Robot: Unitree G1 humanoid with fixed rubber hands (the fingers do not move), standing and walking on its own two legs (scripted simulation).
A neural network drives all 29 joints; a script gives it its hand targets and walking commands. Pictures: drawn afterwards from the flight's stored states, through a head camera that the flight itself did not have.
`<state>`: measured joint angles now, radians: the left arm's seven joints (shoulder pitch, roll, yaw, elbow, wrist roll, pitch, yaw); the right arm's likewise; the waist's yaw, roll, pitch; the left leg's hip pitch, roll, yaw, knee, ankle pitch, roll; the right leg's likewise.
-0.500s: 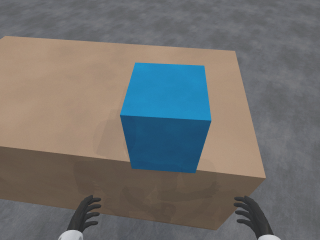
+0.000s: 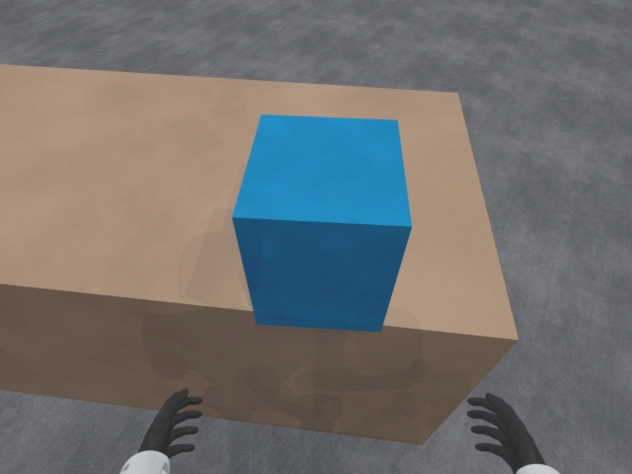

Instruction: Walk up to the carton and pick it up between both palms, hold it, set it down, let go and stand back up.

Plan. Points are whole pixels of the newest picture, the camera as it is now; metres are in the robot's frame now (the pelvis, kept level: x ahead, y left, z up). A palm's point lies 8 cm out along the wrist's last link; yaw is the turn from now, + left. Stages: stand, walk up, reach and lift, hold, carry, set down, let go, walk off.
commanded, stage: let go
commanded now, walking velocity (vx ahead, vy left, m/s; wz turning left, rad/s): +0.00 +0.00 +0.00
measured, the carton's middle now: (323, 227) +0.45 +0.02 +0.03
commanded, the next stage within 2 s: stand in 0.18 s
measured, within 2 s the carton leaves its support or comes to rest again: neither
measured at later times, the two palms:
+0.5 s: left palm out of the picture +0.10 +0.25 -0.11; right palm out of the picture +0.06 -0.25 -0.13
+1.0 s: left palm out of the picture +0.03 +0.25 -0.13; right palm out of the picture -0.02 -0.23 -0.14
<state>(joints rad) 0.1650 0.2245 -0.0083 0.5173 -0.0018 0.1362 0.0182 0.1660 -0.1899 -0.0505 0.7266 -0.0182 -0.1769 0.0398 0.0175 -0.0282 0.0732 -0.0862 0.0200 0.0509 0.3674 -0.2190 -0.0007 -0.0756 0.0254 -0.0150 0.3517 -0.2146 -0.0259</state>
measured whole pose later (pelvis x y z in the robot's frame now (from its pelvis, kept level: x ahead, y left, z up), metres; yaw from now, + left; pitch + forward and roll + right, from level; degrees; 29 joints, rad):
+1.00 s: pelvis -0.01 +0.02 -0.01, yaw -5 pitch +1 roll +0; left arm 0.37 0.19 0.01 0.87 0.02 -0.02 0.03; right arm 0.32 -0.21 -0.04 0.98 -0.02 0.01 -0.02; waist -0.01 0.00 -0.02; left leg -0.23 0.02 0.13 0.47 -0.25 0.03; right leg -0.26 0.03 0.07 0.47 -0.23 0.00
